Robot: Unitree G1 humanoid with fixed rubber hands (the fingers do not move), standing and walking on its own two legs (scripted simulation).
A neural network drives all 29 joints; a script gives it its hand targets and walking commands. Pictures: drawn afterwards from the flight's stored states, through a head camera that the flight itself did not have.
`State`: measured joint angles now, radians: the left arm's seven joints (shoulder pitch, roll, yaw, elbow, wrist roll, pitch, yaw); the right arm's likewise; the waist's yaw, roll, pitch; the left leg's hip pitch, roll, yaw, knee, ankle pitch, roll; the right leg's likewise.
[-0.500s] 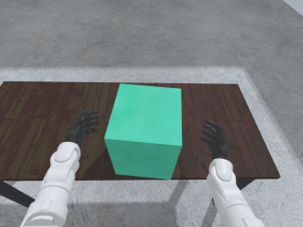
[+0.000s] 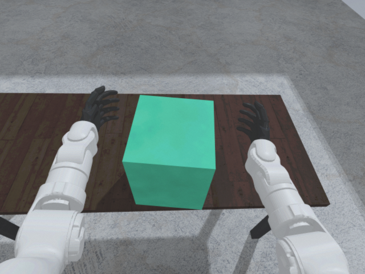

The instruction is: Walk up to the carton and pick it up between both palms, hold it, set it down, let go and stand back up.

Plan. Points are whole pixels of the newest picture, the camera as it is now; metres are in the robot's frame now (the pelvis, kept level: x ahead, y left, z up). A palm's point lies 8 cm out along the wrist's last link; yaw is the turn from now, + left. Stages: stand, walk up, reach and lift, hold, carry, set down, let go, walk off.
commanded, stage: reach and lift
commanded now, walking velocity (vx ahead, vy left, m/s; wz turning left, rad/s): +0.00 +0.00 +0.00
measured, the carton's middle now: (172, 155) +0.42 +0.05 -0.07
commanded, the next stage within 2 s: none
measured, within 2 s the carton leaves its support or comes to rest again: neither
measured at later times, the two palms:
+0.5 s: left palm (99, 86) +0.46 +0.21 +0.14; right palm (264, 104) +0.44 -0.15 +0.13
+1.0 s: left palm (112, 129) +0.44 +0.20 +0.01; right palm (248, 142) +0.41 -0.15 +0.01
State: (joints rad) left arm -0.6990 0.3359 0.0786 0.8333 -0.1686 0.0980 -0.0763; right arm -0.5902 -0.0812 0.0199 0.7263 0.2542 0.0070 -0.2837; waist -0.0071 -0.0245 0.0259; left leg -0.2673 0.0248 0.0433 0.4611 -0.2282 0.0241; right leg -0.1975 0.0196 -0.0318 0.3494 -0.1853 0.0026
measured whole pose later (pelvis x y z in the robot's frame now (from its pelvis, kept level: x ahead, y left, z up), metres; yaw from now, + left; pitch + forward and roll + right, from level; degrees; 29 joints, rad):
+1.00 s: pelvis -0.01 -0.01 -0.03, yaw +2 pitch +21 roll -2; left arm -1.04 0.33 0.00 1.53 -0.19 -0.35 -0.04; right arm -0.88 -0.04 -0.12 1.26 0.16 -0.27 -0.19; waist -0.08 -0.02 -0.19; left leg -0.78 0.02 -0.01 0.68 -0.26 0.02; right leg -0.71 0.01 -0.08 0.60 -0.25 -0.02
